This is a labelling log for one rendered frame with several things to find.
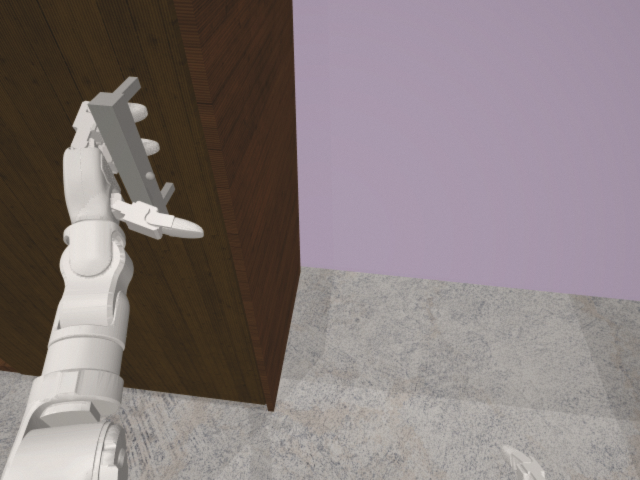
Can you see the handle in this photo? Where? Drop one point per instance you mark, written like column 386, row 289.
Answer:
column 115, row 122

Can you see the robot left upper arm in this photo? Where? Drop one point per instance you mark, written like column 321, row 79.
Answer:
column 89, row 451

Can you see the left robot hand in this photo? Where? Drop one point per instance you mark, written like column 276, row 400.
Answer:
column 88, row 177

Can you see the wardrobe door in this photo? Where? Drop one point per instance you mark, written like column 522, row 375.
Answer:
column 187, row 331

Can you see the left robot forearm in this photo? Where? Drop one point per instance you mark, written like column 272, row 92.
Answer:
column 80, row 381

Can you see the right robot hand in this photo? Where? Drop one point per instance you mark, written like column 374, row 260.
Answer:
column 525, row 468

